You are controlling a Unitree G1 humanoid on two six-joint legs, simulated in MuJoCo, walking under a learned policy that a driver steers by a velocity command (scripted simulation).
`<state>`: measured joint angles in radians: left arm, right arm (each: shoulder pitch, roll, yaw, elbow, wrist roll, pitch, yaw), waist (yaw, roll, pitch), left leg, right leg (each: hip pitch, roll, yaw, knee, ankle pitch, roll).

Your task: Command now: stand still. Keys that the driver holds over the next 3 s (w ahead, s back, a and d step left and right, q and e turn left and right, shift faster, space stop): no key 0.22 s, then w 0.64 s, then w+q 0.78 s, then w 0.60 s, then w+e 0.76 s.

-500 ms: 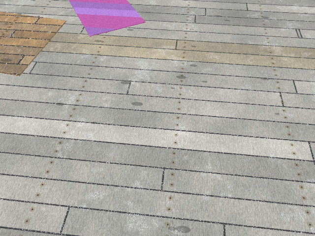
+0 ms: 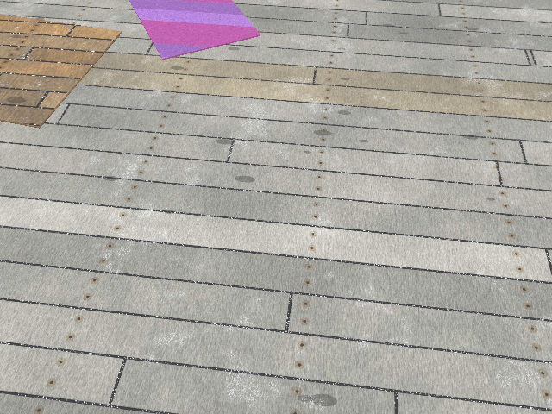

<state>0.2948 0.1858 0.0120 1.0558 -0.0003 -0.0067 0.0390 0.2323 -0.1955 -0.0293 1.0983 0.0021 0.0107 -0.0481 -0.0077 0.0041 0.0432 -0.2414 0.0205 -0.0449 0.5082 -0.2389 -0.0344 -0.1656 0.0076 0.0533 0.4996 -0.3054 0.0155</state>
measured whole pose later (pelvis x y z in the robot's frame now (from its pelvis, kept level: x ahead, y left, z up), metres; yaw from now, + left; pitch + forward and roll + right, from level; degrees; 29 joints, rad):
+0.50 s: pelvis +0.05 +0.02 -0.01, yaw +0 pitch +0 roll +1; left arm 0.43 0.21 0.03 1.07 -0.04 -0.04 0.03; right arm 0.34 -0.18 -0.03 1.09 0.03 -0.08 -0.01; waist 0.01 -0.04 -0.02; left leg -0.25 -0.03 0.03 0.61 -0.37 0.04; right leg -0.18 -0.03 0.08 0.62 -0.43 0.01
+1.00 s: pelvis +0.29 -0.04 -0.01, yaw +2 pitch +1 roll +0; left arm 0.06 0.24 0.04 0.87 -0.01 -0.11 -0.03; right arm 0.43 -0.23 -0.02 1.02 0.04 -0.09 -0.01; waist -0.03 0.02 0.04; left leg -0.26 0.01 -0.08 1.15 -0.41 0.03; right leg -0.42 0.01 -0.08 0.57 -0.17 -0.05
